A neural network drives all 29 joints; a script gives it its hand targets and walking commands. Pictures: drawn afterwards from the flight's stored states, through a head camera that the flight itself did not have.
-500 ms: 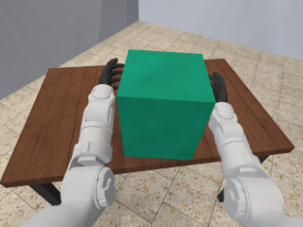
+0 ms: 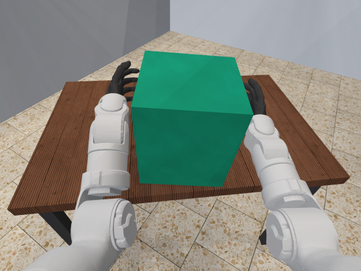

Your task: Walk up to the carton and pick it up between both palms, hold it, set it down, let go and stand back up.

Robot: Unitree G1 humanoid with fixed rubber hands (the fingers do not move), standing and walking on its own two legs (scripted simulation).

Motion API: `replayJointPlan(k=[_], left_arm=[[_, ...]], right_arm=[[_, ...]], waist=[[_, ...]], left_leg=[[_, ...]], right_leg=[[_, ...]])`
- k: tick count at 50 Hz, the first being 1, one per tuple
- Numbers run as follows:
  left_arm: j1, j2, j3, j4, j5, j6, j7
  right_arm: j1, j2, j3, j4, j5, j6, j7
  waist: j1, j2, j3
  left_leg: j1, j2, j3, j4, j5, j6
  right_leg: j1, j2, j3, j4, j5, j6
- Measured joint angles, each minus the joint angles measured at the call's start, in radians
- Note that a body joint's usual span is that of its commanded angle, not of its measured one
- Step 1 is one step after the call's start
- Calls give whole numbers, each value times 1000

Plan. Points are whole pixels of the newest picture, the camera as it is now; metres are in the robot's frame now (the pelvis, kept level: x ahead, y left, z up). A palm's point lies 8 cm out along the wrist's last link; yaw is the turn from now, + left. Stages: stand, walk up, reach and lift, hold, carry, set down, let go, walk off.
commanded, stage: reach and lift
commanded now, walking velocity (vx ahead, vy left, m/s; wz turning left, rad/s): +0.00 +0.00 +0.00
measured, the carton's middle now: (185, 122) +0.41 -0.02 +0.12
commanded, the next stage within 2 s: hold in 1.24 s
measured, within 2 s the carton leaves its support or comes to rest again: neither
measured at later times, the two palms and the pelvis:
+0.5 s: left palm (110, 87) +0.39 +0.14 +0.23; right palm (257, 101) +0.38 -0.16 +0.20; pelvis +0.00 -0.01 +0.00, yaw +0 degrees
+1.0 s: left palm (102, 79) +0.39 +0.14 +0.26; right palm (257, 89) +0.38 -0.16 +0.23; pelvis +0.00 -0.01 +0.00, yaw +1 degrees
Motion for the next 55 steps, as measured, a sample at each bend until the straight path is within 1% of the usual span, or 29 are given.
replayJointPlan(k=[12, 22, 31, 40, 45, 55], left_arm=[[-29, -1, 20, -36, 10, 67, -1], [-13, 9, 20, -90, 2, 115, -10], [-21, 20, 20, -113, -1, 150, -19], [-34, 26, 26, -113, 1, 174, -25], [-57, 32, 35, -87, 2, 182, -27], [-75, 49, 37, -79, -12, 195, -29]], right_arm=[[-48, -20, 23, 1, 30, 54, 1], [-50, -30, 72, -41, 77, 107, -23], [-63, -43, 99, -69, 110, 149, -39], [-86, -52, 109, -70, 130, 184, -46], [-109, -54, 101, -54, 131, 203, -48], [-136, -61, 109, -55, 150, 229, -60]], waist=[[2, 7, -16], [-7, 12, -27], [-14, 19, -35], [-11, 23, -45], [-7, 23, -51], [-5, 24, -70]], left_leg=[[-4, 4, 3, 4, -1, -1], [6, 9, -11, 15, -12, -7], [5, 9, -19, 22, -16, -8], [3, 9, -22, 24, -14, -9], [-2, 7, -26, 22, -10, -9], [-13, 7, -35, 23, -9, -12]], right_leg=[[-8, 5, 9, 7, -1, -3], [12, 13, 1, 7, -11, -7], [17, 15, -1, 7, -14, -7], [15, 16, 2, 9, -13, -9], [9, 16, 2, 13, -13, -10], [3, 19, 0, 12, -14, -12]])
